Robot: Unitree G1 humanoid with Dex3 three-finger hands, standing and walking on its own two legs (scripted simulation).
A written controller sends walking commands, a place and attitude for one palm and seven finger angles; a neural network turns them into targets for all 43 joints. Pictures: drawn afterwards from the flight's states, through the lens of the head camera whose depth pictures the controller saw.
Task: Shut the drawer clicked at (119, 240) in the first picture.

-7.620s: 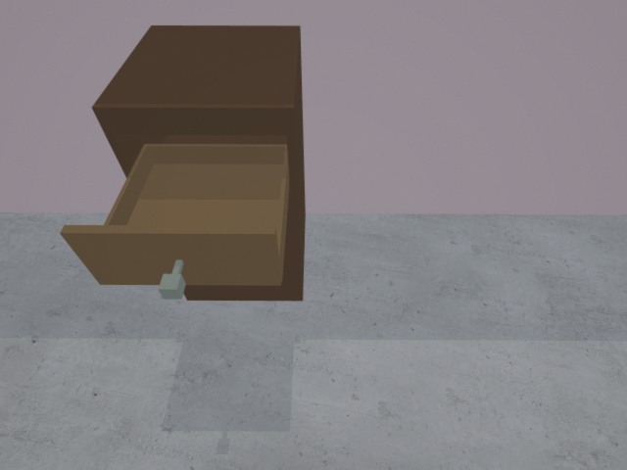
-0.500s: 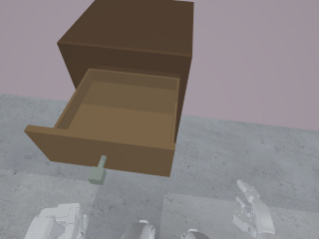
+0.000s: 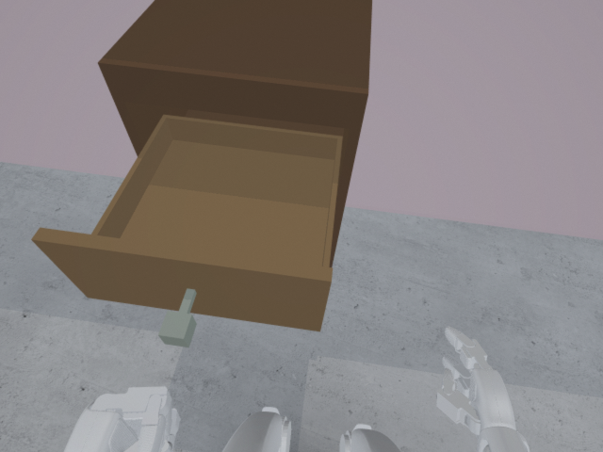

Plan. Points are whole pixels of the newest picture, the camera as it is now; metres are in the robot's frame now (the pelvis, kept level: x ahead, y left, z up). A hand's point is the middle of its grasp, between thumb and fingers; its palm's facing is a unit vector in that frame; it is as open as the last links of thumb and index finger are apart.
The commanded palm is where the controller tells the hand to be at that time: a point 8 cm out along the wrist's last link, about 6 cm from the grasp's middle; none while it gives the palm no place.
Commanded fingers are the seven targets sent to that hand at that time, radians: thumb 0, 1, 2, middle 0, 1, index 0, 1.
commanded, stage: bring the fist close to the handle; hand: left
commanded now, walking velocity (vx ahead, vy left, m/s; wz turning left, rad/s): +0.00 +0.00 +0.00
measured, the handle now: (182, 316) +0.29 +0.20 -0.02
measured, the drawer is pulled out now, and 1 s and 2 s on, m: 0.30 0.30 0.25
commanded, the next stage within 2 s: push the drawer shut in 1.22 s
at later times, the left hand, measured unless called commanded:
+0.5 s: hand (191, 411) +0.17 +0.15 +0.02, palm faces -0.02 -1.00 -0.03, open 3.3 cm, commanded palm +0.14 +0.20 +0.01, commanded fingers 0.00 0.90 0.90 -1.40 -1.60 -1.40 -1.60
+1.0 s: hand (208, 386) +0.21 +0.14 -0.02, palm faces -0.08 -1.00 -0.02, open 3.3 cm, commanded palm +0.17 +0.20 -0.02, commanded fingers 0.00 0.90 0.90 -1.40 -1.60 -1.40 -1.60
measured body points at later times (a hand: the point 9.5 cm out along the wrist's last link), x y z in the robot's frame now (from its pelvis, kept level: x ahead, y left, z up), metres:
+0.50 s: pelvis +0.00 -0.02 -0.03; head +0.09 +0.00 +0.42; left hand +0.17 +0.20 +0.02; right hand +0.21 -0.24 -0.09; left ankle +0.04 +0.05 -0.63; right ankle +0.02 -0.10 -0.63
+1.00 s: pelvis +0.00 -0.02 -0.05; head +0.11 +0.00 +0.39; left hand +0.20 +0.19 -0.01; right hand +0.21 -0.25 -0.13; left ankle +0.04 +0.05 -0.63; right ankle +0.02 -0.10 -0.63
